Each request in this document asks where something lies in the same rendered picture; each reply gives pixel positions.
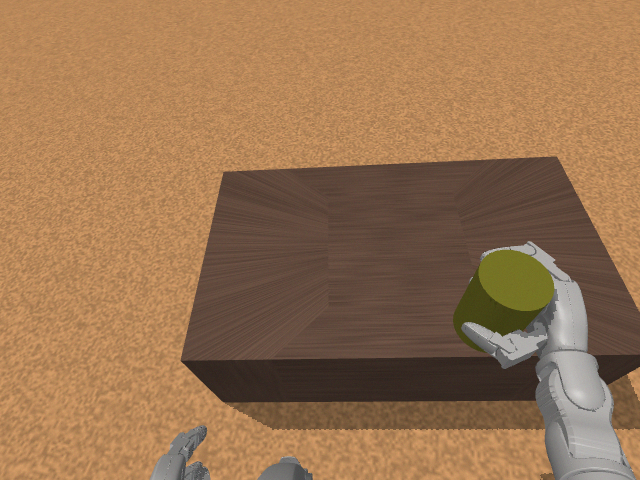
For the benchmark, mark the right robot hand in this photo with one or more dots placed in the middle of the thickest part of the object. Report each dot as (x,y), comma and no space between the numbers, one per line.
(562,324)

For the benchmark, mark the right robot arm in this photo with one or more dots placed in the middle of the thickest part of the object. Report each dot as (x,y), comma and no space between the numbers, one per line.
(577,407)

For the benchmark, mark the left robot hand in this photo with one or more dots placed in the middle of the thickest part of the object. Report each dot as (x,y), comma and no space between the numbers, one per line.
(172,466)

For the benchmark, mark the can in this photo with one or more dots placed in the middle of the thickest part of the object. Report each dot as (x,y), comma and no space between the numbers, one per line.
(508,290)

